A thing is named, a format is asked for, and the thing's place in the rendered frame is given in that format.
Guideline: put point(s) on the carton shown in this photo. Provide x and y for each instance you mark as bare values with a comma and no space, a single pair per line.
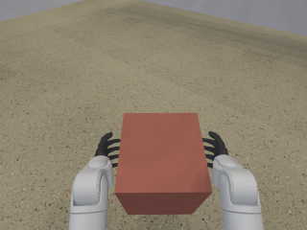
162,167

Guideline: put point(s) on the left robot hand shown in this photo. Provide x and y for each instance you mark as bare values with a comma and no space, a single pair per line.
104,150

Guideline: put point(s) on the right robot forearm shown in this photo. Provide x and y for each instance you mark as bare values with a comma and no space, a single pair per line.
239,194

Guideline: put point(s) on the left robot forearm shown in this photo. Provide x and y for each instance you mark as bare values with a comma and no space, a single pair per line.
89,196

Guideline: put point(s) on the right robot hand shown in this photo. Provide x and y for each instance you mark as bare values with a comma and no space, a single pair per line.
219,145

